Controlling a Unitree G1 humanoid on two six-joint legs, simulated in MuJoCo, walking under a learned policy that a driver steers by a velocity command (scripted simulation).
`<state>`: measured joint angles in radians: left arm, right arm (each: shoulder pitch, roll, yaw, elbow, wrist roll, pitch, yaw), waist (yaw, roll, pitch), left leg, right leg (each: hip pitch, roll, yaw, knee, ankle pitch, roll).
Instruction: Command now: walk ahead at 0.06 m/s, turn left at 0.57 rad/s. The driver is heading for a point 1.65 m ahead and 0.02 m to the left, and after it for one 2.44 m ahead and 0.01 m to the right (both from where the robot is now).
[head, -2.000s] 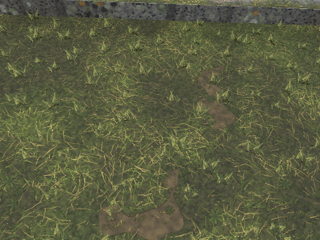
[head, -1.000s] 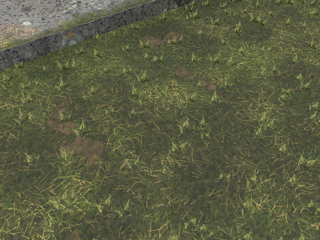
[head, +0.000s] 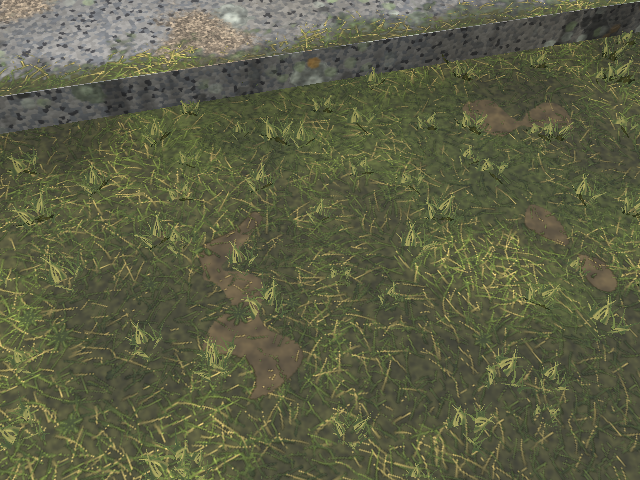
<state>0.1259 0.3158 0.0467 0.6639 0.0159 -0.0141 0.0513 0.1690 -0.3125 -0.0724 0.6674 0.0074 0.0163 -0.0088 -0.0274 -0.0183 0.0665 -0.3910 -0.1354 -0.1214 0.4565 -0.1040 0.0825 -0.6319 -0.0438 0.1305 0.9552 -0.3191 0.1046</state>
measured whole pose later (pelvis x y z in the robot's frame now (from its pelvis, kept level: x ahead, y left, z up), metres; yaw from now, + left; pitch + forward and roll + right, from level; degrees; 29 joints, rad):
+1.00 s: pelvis +0.03 -0.03 +0.00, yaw +18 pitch -2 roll +0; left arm 0.22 0.25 0.04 0.83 0.02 -0.01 0.02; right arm 0.15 -0.23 -0.03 0.79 -0.01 0.03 -0.01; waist 0.01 0.01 0.03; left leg -0.21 -0.03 -0.03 0.51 -0.27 0.01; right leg -0.19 -0.04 0.01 0.51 -0.29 0.03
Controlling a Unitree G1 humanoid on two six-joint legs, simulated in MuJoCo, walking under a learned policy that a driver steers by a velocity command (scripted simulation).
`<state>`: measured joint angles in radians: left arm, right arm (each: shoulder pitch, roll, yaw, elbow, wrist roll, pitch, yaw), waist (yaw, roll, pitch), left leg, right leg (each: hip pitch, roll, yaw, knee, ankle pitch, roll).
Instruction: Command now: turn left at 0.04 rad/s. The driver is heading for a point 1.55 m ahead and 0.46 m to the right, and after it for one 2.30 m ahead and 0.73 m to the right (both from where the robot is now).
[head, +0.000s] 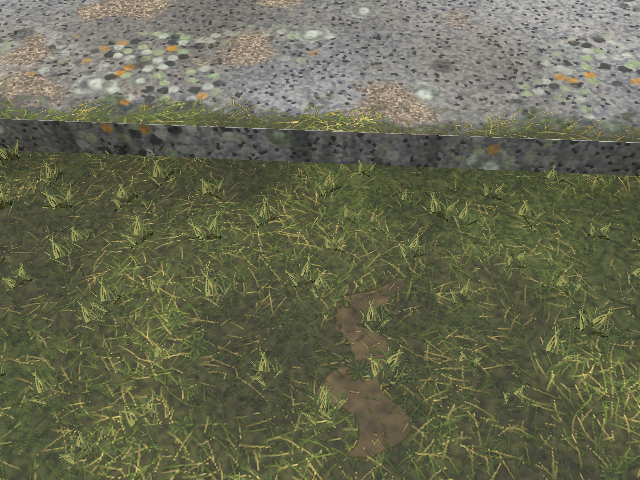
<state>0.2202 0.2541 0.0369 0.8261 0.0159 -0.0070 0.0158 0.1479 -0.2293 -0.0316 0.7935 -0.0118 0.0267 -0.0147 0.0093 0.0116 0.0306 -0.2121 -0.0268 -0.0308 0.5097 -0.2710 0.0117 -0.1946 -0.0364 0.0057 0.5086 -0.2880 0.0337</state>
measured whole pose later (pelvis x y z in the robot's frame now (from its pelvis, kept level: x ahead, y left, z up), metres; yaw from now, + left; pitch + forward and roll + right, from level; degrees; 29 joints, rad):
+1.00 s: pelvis +0.31 -0.06 +0.00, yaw +0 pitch +0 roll -1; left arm 0.21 0.26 0.04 0.84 0.00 -0.09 -0.04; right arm 0.28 -0.27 -0.04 0.93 0.02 -0.09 -0.01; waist 0.00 0.03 0.05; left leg -0.44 0.07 -0.04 1.19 -0.31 0.05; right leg -0.30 0.06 -0.06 0.44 -0.13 -0.08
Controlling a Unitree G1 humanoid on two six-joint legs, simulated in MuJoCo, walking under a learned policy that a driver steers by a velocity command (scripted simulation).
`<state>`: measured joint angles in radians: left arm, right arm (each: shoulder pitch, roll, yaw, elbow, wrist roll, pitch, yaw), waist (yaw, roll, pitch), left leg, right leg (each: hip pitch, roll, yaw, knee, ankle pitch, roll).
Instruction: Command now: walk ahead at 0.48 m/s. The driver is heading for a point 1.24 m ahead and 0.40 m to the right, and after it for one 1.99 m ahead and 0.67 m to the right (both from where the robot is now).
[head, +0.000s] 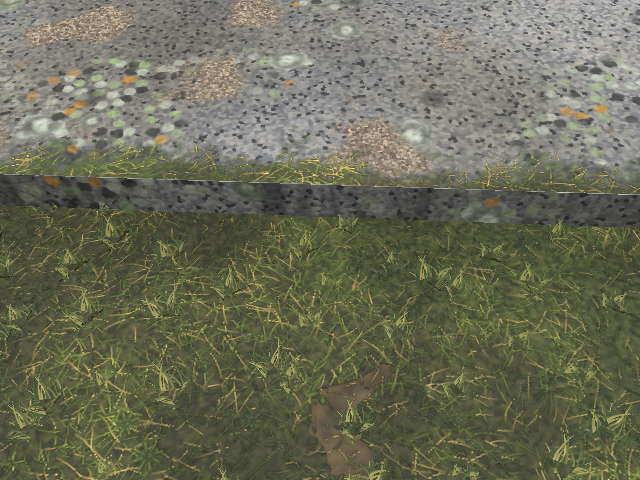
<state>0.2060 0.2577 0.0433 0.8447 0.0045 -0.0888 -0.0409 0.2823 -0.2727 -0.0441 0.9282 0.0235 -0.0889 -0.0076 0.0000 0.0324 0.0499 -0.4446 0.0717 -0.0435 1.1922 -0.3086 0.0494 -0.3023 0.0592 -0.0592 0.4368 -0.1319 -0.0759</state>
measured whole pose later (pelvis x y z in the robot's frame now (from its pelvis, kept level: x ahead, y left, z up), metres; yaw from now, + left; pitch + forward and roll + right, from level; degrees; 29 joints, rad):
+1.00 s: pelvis +0.52 -0.06 -0.02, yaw -27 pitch +1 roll +0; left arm 0.15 0.28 0.07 0.73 0.03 -0.01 -0.03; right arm 0.26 -0.28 -0.05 0.86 -0.03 -0.06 0.01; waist -0.02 0.02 0.09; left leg -0.30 0.08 0.05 1.22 -0.41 -0.02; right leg -0.44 0.08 -0.05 0.61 -0.19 -0.10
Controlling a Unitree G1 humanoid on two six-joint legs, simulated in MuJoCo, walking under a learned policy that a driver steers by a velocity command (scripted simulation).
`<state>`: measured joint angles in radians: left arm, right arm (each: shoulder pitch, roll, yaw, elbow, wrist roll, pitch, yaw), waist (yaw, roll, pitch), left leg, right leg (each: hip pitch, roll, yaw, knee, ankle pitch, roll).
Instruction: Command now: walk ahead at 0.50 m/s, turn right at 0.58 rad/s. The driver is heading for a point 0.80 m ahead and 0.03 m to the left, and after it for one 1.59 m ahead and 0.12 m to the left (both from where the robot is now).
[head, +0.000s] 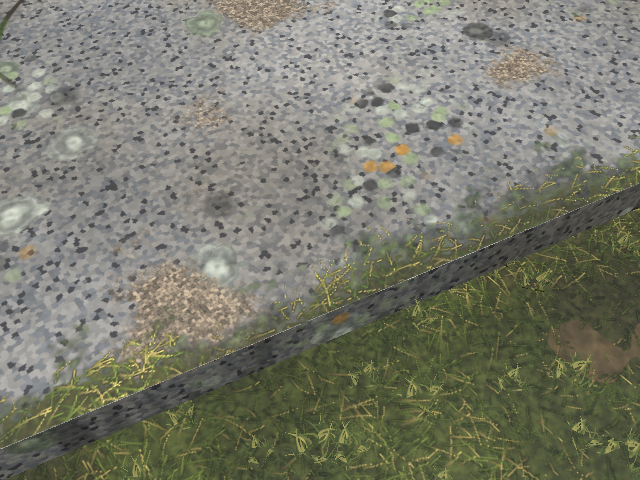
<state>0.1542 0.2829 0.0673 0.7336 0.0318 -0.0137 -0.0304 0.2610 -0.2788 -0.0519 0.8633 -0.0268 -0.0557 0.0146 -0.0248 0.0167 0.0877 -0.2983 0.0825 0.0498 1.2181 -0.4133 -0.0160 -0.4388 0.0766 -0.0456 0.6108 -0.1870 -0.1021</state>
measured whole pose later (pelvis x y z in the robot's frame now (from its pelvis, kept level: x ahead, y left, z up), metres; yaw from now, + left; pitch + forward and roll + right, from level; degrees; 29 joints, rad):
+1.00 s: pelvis +0.36 +0.00 +0.02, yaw -15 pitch -2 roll +1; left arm 0.12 0.22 0.01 0.95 0.00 0.00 0.03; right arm 0.27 -0.23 0.00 0.98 -0.01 -0.01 -0.02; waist -0.03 0.01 0.04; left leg -0.09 -0.01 0.05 0.40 -0.28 0.01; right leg -0.21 0.04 0.01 0.44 -0.20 -0.04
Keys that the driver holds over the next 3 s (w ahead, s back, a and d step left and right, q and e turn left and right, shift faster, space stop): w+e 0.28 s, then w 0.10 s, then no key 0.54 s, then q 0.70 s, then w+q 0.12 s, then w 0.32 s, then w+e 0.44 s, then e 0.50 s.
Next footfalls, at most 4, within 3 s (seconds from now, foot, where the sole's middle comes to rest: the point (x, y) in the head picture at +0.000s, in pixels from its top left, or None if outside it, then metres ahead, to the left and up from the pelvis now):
0.40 left None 0.39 0.11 -0.76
0.80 right None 0.40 -0.11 -0.76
1.36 left None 0.38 0.14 -0.76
1.86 right None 0.41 -0.04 -0.76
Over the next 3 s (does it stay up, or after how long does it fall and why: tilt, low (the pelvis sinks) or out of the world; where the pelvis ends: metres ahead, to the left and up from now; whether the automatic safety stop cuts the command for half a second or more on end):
stays up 0.80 0.21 0.14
